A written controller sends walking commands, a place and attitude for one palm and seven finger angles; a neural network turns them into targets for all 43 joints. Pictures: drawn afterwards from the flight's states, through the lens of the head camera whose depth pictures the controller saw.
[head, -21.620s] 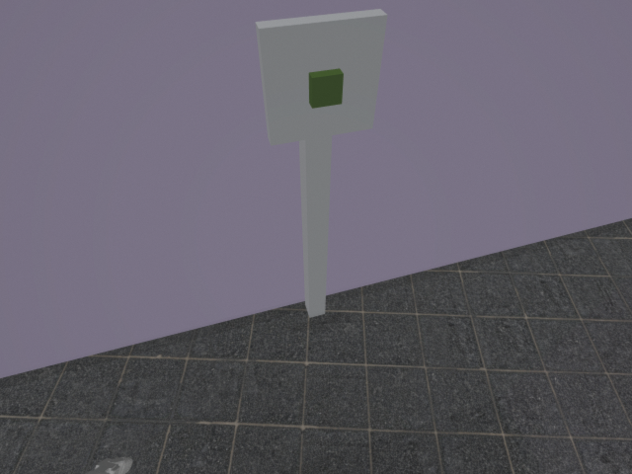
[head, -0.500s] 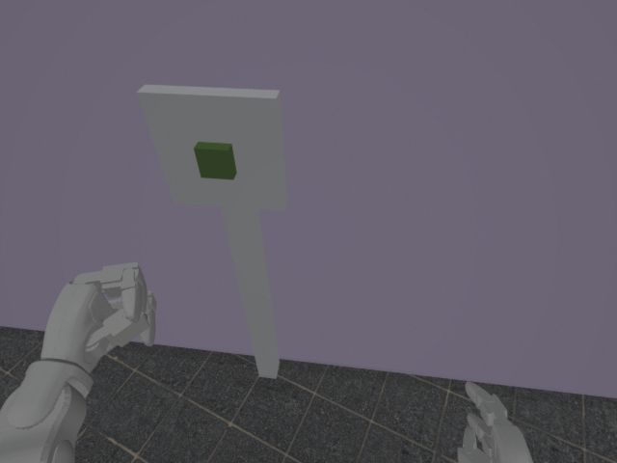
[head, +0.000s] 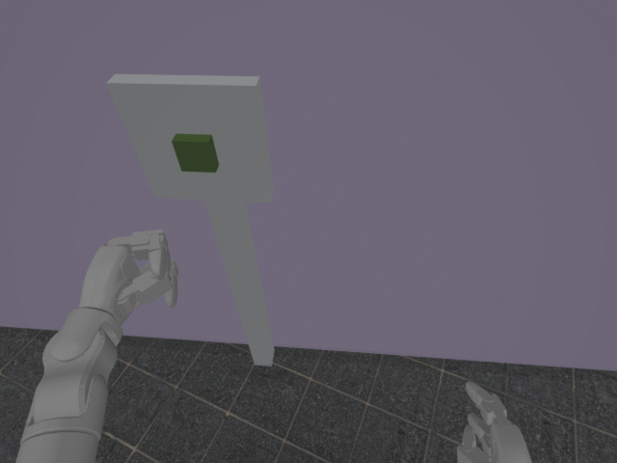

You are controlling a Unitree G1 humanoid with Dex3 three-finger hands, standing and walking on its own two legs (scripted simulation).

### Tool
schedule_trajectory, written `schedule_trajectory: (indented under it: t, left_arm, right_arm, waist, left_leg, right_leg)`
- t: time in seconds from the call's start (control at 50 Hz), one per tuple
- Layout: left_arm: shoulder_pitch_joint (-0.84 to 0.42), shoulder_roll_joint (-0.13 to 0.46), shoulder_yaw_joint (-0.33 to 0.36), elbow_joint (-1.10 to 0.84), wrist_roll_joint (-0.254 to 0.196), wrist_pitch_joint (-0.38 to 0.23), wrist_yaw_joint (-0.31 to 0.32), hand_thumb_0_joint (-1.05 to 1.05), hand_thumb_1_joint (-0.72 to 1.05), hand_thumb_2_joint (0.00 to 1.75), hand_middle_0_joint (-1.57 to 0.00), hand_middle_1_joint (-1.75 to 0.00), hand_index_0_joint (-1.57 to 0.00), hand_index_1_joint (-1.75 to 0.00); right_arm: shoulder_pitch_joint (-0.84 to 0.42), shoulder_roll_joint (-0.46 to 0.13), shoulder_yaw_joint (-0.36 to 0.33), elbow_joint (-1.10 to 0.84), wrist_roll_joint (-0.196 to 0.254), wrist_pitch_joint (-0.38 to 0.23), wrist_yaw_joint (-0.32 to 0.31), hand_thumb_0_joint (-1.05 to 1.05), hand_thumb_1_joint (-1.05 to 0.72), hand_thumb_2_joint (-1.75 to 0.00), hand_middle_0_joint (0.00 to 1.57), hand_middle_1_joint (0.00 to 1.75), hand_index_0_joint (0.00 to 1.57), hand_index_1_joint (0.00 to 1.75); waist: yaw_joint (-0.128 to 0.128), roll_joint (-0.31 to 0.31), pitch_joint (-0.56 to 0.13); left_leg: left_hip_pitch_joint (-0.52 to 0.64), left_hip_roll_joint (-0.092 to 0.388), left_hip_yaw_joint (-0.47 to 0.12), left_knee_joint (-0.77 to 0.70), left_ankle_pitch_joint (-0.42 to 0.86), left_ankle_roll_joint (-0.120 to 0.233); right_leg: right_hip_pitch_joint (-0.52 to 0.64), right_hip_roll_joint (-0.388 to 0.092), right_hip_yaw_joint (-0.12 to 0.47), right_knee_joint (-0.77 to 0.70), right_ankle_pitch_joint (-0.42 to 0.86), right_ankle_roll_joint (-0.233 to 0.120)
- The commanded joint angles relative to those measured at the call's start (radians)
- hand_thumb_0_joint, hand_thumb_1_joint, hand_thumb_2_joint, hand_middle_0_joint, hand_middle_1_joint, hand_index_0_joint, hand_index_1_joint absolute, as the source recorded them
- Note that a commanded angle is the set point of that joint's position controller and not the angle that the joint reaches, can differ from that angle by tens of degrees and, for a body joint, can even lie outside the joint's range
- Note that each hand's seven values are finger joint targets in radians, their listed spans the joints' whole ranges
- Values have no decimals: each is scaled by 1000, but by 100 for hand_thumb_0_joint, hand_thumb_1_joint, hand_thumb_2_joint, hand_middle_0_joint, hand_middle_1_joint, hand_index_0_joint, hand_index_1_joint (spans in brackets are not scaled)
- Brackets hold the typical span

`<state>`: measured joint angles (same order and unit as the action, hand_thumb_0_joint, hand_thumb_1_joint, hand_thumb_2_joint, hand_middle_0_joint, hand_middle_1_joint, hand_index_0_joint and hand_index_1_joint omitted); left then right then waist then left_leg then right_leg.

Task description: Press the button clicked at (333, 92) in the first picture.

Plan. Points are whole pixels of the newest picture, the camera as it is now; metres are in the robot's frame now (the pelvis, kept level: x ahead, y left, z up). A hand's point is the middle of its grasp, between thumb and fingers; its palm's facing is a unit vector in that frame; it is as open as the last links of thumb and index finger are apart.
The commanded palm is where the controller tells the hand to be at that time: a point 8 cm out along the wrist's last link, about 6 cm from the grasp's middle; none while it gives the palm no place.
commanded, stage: aim a knuckle at the button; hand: left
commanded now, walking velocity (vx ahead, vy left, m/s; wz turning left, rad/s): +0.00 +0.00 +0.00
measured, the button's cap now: (197, 152) +0.54 +0.22 +0.13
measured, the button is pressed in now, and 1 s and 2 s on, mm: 0 0 0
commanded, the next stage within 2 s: press the button with the knuckle in 1.52 s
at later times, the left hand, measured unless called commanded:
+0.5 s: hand (191, 232) +0.38 +0.19 +0.11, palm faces +0.00 -1.00 -0.02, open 3.1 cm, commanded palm +0.36 +0.24 +0.11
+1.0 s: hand (211, 206) +0.45 +0.18 +0.10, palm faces +0.00 -1.00 -0.02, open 3.1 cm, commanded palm +0.42 +0.24 +0.10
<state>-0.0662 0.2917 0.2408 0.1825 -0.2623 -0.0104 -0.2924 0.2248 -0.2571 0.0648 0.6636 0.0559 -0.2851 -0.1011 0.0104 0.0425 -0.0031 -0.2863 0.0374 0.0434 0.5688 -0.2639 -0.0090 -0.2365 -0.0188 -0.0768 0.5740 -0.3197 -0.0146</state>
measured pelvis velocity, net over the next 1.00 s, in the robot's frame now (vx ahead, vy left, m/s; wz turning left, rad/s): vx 0.01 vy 0.01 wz -0.04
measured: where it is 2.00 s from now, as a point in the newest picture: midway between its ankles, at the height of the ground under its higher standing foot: outside the picture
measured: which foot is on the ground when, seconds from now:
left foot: down 0.00-1.00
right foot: down 0.00-1.00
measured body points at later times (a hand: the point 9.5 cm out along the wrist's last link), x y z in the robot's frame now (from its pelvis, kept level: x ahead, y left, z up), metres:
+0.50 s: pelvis +0.01 +0.01 +0.00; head +0.03 +0.00 +0.45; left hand +0.37 +0.24 +0.11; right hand +0.15 -0.24 -0.10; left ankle +0.02 +0.13 -0.73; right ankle -0.01 -0.11 -0.73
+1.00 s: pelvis +0.01 +0.01 -0.01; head +0.05 +0.00 +0.44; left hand +0.44 +0.24 +0.10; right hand +0.04 -0.26 -0.13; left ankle +0.02 +0.13 -0.73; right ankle -0.01 -0.11 -0.73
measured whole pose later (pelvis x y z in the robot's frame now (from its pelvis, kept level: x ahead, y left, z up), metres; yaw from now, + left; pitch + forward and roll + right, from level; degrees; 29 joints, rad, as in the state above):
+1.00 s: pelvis +0.01 +0.01 -0.01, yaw -2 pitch +7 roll +0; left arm -0.65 0.39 0.34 0.94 -0.16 -0.25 -0.24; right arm 0.37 -0.28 0.02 0.68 0.04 -0.06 -0.04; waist -0.09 0.02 -0.04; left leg -0.49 0.05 0.08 0.67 -0.31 0.00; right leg -0.45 -0.01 -0.04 0.67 -0.35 -0.01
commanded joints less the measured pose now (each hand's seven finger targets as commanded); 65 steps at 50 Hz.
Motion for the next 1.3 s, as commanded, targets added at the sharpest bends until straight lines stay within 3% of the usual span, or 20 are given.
schedule_trajectory:
  t: [0.0,0.04,0.06,0.1,0.16,0.18,0.24,0.28,0.42,0.48,0.54,0.56,0.68,0.78,0.86,0.92,0.98,1.08,1.18,1.28]
  left_arm:
    - [-305,230,145,-197,-20,-99,31,0,90,90,-130,-150,-130,-150]
    - [-312,200,118,-189,-15,-116,33,0,90,90,-130,-150,-130,-150]
    - [-309,205,119,-154,-12,-117,32,0,90,90,-130,-150,-130,-150]
    - [-329,168,78,-123,-7,-117,22,0,90,90,-130,-150,-130,-150]
    - [-366,173,63,-68,0,-106,11,0,90,90,-130,-150,-130,-150]
    - [-412,171,55,-79,1,-106,12,0,90,90,-130,-150,-130,-150]
    - [-484,169,50,-104,6,-124,29,0,90,90,-130,-150,-130,-150]
    - [-519,213,87,-98,10,-142,49,0,90,90,-130,-150,-130,-150]
    - [-589,178,55,91,36,-157,77,0,90,90,-130,-150,-130,-150]
    - [-653,193,55,182,46,-148,76,0,90,90,-130,-150,-130,-150]
    - [-768,182,34,222,50,-163,76,0,90,90,-130,-150,-130,-150]
    - [-806,218,62,235,51,-178,83,0,90,90,-130,-150,-130,-150]
    - [-934,274,98,334,72,-259,103,0,90,90,-130,-150,-130,-150]
    - [-1013,284,93,515,94,-274,93,0,90,90,-130,-150,-130,-150]
    - [-935,348,160,598,94,-288,74,0,90,90,-130,-150,-130,-150]
    - [-951,339,147,546,89,-314,56,0,90,90,-130,-150,-130,-150]
    - [-969,351,154,509,81,-336,47,0,90,90,-130,-150,-130,-150]
    - [-980,303,112,434,75,-343,54,0,90,90,-130,-150,-130,-150]
    - [-977,305,118,483,75,-311,69,0,90,90,-130,-150,-130,-150]
    - [-964,274,99,450,81,-309,81,0,90,90,-130,-150,-130,-150]
  right_arm:
    - [-91,-113,-54,-161,-7,-47,-4,0,-90,-90,20,30,20,30]
    - [-84,-111,-57,-163,-7,-41,3,0,-90,-90,20,30,20,30]
    - [-78,-115,-57,-158,-8,-37,6,0,-90,-90,20,30,20,30]
    - [-69,-115,-60,-156,-3,-27,9,0,-90,-90,20,30,20,30]
    - [-51,-125,-65,-147,1,-8,8,0,-90,-90,20,30,20,30]
    - [-52,-125,-66,-150,1,-4,8,0,-90,-90,20,30,20,30]
    - [-40,-123,-71,-150,-3,5,8,0,-90,-90,20,30,20,30]
    - [-32,-126,-73,-143,-7,14,9,0,-90,-90,20,30,20,30]
    - [-4,-126,-73,-114,-6,56,18,0,-90,-90,20,30,20,30]
    - [10,-134,-75,-112,-3,80,20,0,-90,-90,20,30,20,30]
    - [17,-133,-75,-113,-5,97,21,0,-90,-90,20,30,20,30]
    - [31,-137,-76,-105,-7,102,20,0,-90,-90,20,30,20,30]
    - [77,-140,-82,-85,-17,127,28,0,-90,-90,20,30,20,30]
    - [114,-150,-83,-69,-18,154,35,0,-90,-90,20,30,20,30]
    - [144,-162,-89,-85,-22,176,41,0,-90,-90,20,30,20,30]
    - [147,-157,-92,-102,-21,185,47,0,-90,-90,20,30,20,30]
    - [150,-158,-97,-110,-18,194,47,0,-90,-90,20,30,20,30]
    - [149,-151,-100,-109,-15,197,48,0,-90,-90,20,30,20,30]
    - [151,-157,-98,-100,-13,202,45,0,-90,-90,20,30,20,30]
    - [138,-148,-96,-115,-14,200,51,0,-90,-90,20,30,20,30]
  waist:
    - [23,-30,-240]
    - [19,0,-253]
    - [15,-45,-234]
    - [5,-2,-207]
    - [-10,-34,-197]
    - [-14,-6,-199]
    - [-21,-10,-267]
    - [-19,-15,-296]
    - [-34,-11,-257]
    - [-45,-43,-248]
    - [-58,-16,-263]
    - [-62,-59,-279]
    - [-70,-24,-352]
    - [-89,-28,-312]
    - [-61,-62,-363]
    - [-62,-14,-399]
    - [-70,-29,-397]
    - [-82,50,-396]
    - [-89,-22,-353]
    - [-79,28,-381]
  left_leg:
    - [119,-33,-30,-58,194,34]
    - [133,-33,-23,-54,219,32]
    - [117,-30,-24,-48,219,34]
    - [115,-31,-21,-51,218,31]
    - [101,-28,-22,-43,215,33]
    - [108,-29,-25,-44,208,32]
    - [145,-28,-31,-38,240,32]
    - [146,-25,-32,-33,247,32]
    - [113,-23,-32,-29,239,26]
    - [82,-24,-34,-23,206,29]
    - [77,-28,-32,-13,171,29]
    - [71,-26,-37,-8,174,32]
    - [70,-27,-34,18,196,33]
    - [7,-29,-30,29,158,35]
    - [-35,-32,-20,45,183,38]
    - [-20,-32,-13,53,207,38]
    - [-27,-28,-11,54,185,42]
    - [28,-22,-19,54,202,40]
    - [-4,-20,-23,43,162,43]
    - [31,-20,-26,51,191,39]
  right_leg:
    - [13,13,36,-85,285,10]
    - [7,14,34,-74,320,9]
    - [4,17,35,-76,323,10]
    - [-20,16,31,-72,326,8]
    - [-34,19,30,-75,322,8]
    - [-47,18,31,-72,311,7]
    - [-37,20,28,-61,330,5]
    - [-28,22,32,-57,334,6]
    - [-60,23,28,-45,326,1]
    - [-77,23,33,-46,303,2]
    - [-103,21,38,-43,271,2]
    - [-93,24,38,-41,272,2]
    - [-93,27,51,-15,303,3]
    - [-137,28,52,-5,275,1]
    - [-93,31,60,13,322,-1]
    - [-88,33,64,24,357,-1]
    - [-92,38,67,19,339,2]
    - [-135,44,58,17,321,-2]
    - [-144,44,51,8,287,1]
    - [-155,44,48,20,297,-3]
